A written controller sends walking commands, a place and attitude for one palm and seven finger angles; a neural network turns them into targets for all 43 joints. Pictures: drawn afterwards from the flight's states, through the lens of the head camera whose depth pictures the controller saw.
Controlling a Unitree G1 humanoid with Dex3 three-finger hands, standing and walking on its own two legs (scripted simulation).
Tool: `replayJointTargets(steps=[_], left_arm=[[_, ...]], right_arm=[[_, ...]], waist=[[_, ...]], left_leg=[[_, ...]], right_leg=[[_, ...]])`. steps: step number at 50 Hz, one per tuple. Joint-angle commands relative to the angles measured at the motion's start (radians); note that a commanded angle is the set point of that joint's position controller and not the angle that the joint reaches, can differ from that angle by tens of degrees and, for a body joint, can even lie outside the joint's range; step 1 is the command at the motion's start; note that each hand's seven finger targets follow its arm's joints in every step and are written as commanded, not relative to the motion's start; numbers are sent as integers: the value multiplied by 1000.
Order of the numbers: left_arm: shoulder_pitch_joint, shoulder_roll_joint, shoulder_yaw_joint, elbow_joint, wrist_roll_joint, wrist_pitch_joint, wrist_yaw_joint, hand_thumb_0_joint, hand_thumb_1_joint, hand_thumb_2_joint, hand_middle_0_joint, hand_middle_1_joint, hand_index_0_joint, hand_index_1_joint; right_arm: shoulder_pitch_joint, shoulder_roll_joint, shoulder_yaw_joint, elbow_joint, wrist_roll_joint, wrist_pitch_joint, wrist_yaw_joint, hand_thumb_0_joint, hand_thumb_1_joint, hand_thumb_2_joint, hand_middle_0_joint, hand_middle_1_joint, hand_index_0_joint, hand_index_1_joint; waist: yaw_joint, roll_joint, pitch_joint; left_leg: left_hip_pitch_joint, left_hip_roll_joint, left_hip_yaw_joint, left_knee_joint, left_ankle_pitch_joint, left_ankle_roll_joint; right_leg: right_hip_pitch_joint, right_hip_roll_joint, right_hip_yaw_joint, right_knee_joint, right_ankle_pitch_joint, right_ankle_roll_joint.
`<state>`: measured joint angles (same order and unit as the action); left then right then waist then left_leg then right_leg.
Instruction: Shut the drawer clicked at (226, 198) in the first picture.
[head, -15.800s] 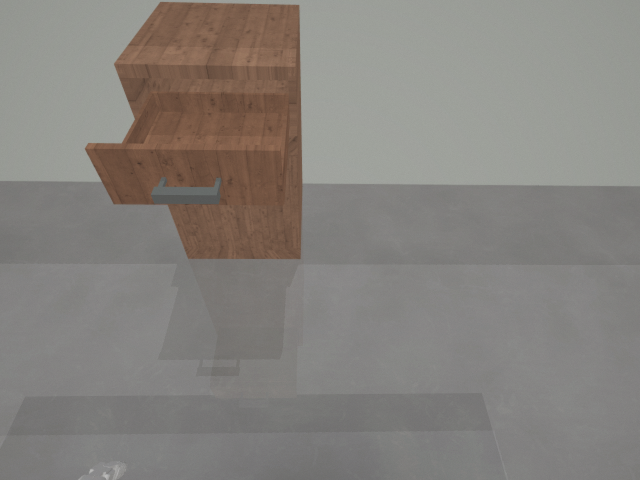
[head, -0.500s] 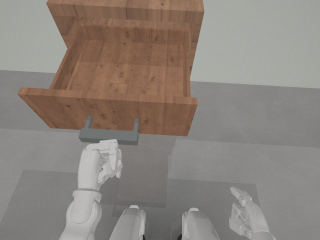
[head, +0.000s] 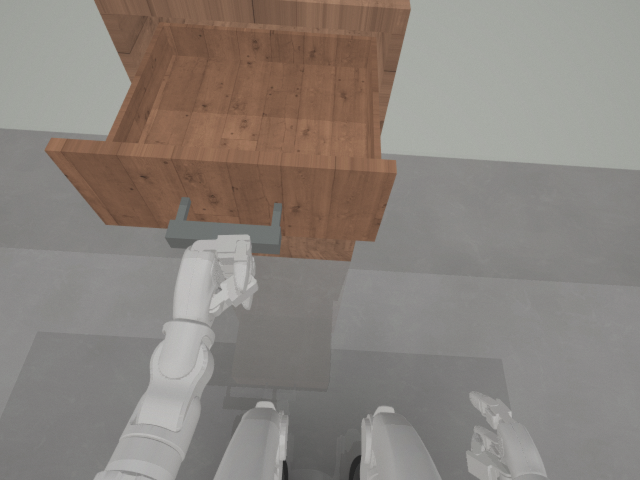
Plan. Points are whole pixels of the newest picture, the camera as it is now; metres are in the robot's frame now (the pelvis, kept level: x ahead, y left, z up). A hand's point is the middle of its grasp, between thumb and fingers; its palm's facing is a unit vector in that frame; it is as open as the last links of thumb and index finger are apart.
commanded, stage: push the drawer shut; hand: left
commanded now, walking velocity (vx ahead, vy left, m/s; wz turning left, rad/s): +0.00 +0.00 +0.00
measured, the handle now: (228, 222) +0.42 +0.13 +0.03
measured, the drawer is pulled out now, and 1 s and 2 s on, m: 0.27 0.13 0.00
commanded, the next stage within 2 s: none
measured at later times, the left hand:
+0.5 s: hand (263, 223) +0.42 +0.09 +0.03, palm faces -0.05 -1.00 -0.04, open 2.8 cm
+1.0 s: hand (270, 185) +0.48 +0.08 +0.03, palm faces -0.02 -1.00 -0.04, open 2.9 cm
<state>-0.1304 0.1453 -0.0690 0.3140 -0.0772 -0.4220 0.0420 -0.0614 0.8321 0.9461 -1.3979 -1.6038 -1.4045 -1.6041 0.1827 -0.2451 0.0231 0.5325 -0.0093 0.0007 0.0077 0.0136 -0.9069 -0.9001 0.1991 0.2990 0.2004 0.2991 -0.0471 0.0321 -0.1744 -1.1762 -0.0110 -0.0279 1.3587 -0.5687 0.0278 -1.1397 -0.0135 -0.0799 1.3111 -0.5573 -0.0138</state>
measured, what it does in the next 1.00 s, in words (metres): stands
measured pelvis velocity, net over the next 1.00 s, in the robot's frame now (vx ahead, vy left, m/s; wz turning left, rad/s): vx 0.00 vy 0.00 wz -0.03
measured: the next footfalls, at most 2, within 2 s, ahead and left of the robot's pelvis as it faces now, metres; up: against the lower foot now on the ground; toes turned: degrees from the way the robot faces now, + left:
none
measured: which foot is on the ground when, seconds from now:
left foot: down 0.00-1.00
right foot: down 0.00-1.00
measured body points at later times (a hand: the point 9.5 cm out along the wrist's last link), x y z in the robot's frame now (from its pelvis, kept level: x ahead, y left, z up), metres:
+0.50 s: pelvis -0.01 +0.01 +0.00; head +0.12 +0.02 +0.44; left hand +0.42 +0.14 +0.04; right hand +0.09 -0.25 -0.12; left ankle +0.04 +0.10 -0.61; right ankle +0.04 -0.12 -0.61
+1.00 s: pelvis +0.00 +0.00 +0.00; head +0.15 +0.01 +0.43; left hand +0.48 +0.14 +0.04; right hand +0.06 -0.26 -0.12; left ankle +0.04 +0.10 -0.61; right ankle +0.04 -0.12 -0.61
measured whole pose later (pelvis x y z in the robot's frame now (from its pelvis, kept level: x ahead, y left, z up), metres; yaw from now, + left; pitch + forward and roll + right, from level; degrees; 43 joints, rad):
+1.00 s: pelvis +0.00 +0.00 +0.00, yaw -2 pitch +26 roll -2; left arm -0.74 0.22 0.19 0.99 -0.03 -0.54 0.06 -0.05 0.86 0.95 -1.40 -1.60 -1.40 -1.60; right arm 0.28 -0.24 0.01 0.62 -0.04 0.06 0.03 0.01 -0.91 -0.90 0.20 0.30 0.20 0.30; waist -0.14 0.04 -0.16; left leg -1.24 0.01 0.00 1.33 -0.55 0.03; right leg -1.22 0.00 -0.05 1.29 -0.53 -0.01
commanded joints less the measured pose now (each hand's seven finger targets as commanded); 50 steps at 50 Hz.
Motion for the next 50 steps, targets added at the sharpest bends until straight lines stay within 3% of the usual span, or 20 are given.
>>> replayJointTargets(steps=[1,4,5,8,9,11,14,15,20,22,25,27,29,30,34,38,43,48,49,50], left_arm=[[-352,35,29,-129,3,-37,13,0,900,900,-1400,-1600,-1400,-1600],[-437,51,57,-70,-3,-40,18,0,900,900,-1400,-1600,-1400,-1600],[-448,81,87,-51,-5,-44,21,0,900,900,-1400,-1600,-1400,-1600],[-506,51,70,-3,0,-52,22,0,900,900,-1400,-1600,-1400,-1600],[-554,52,71,-12,-3,-60,26,0,900,900,-1400,-1600,-1400,-1600],[-558,70,100,41,4,-60,32,0,900,900,-1400,-1600,-1400,-1600],[-628,46,85,90,6,-68,36,0,900,900,-1400,-1600,-1400,-1600],[-650,64,104,105,6,-71,39,0,900,900,-1400,-1600,-1400,-1600],[-714,91,139,183,21,-86,48,0,900,900,-1400,-1600,-1400,-1600],[-765,62,117,188,24,-96,51,0,900,900,-1400,-1600,-1400,-1600],[-772,96,158,233,24,-104,54,0,900,900,-1400,-1600,-1400,-1600],[-797,84,151,241,29,-113,52,0,900,900,-1400,-1600,-1400,-1600],[-831,84,157,282,29,-118,50,0,900,900,-1400,-1600,-1400,-1600],[-858,119,180,291,32,-125,52,0,900,900,-1400,-1600,-1400,-1600],[-908,141,212,350,36,-142,51,0,900,900,-1400,-1600,-1400,-1600],[-934,158,234,375,40,-160,43,0,900,900,-1400,-1600,-1400,-1600],[-1016,178,251,437,39,-165,26,0,900,900,-1400,-1600,-1400,-1600],[-1067,211,282,485,43,-175,13,0,900,900,-1400,-1600,-1400,-1600],[-1097,184,259,490,39,-175,9,0,900,900,-1400,-1600,-1400,-1600],[-1110,217,287,514,40,-176,8,0,900,900,-1400,-1600,-1400,-1600]], right_arm=[[18,-139,-52,-110,6,-31,-9,0,-900,-900,200,300,200,300],[20,-139,-50,-95,6,-29,-14,0,-900,-900,200,300,200,300],[24,-142,-49,-94,6,-28,-16,0,-900,-900,200,300,200,300],[32,-142,-48,-83,5,-25,-12,0,-900,-900,200,300,200,300],[35,-143,-51,-78,2,-26,-12,0,-900,-900,200,300,200,300],[49,-147,-51,-72,-1,-22,-9,0,-900,-900,200,300,200,300],[64,-149,-56,-60,-2,-17,-6,0,-900,-900,200,300,200,300],[73,-153,-56,-57,-4,-17,-5,0,-900,-900,200,300,200,300],[102,-159,-59,-43,-10,-4,-1,0,-900,-900,200,300,200,300],[114,-155,-63,-34,-11,1,4,0,-900,-900,200,300,200,300],[132,-161,-65,-29,-15,7,7,0,-900,-900,200,300,200,300],[141,-156,-67,-24,-16,13,10,0,-900,-900,200,300,200,300],[145,-155,-66,-14,-17,17,12,0,-900,-900,200,300,200,300],[157,-160,-65,-11,-19,18,10,0,-900,-900,200,300,200,300],[165,-156,-65,0,-21,25,10,0,-900,-900,200,300,200,300],[182,-154,-67,6,-25,28,13,0,-900,-900,200,300,200,300],[203,-152,-66,22,-29,38,15,0,-900,-900,200,300,200,300],[223,-155,-67,28,-33,43,17,0,-900,-900,200,300,200,300],[222,-151,-65,32,-33,43,19,0,-900,-900,200,300,200,300],[231,-155,-66,36,-35,43,18,0,-900,-900,200,300,200,300]], waist=[[-71,-24,-346],[-78,-32,-328],[-74,-29,-322],[-77,-1,-333],[-85,18,-352],[-78,22,-364],[-95,9,-360],[-98,15,-369],[-97,20,-391],[-108,25,-403],[-105,9,-418],[-108,18,-435],[-121,5,-407],[-122,5,-403],[-128,-7,-410],[-123,26,-456],[-145,19,-448],[-149,21,-471],[-165,34,-463],[-168,13,-460]], left_leg=[[269,7,-39,-216,139,-1],[241,2,-37,-222,89,-1],[231,1,-35,-223,86,-1],[267,4,-44,-235,96,-8],[278,4,-44,-231,101,-8],[287,6,-50,-238,116,-12],[299,8,-56,-241,114,-13],[298,8,-59,-239,124,-12],[310,12,-61,-241,162,-16],[336,14,-64,-241,186,-19],[328,14,-58,-237,211,-17],[337,15,-50,-231,232,-17],[309,14,-45,-227,206,-13],[307,14,-49,-228,217,-13],[269,11,-31,-215,202,-9],[292,10,-24,-206,252,-10],[265,9,-17,-192,266,-5],[260,10,-20,-183,281,-3],[255,7,-13,-176,277,1],[237,8,-15,-170,275,3]], right_leg=[[159,11,37,-212,116,-14],[157,11,41,-220,79,-13],[156,13,43,-220,74,-15],[128,12,33,-209,85,-17],[122,11,34,-206,92,-16],[117,15,28,-199,99,-18],[101,16,27,-203,98,-16],[97,17,24,-195,106,-17],[96,21,22,-186,129,-19],[86,19,21,-187,144,-17],[111,24,23,-188,164,-18],[116,25,27,-189,180,-17],[113,27,31,-200,165,-14],[114,29,30,-193,175,-17],[134,29,43,-203,171,-12],[146,32,47,-196,212,-13],[160,34,54,-199,240,-9],[159,36,55,-188,256,-9],[156,37,61,-196,260,-6],[158,37,62,-192,261,-7]])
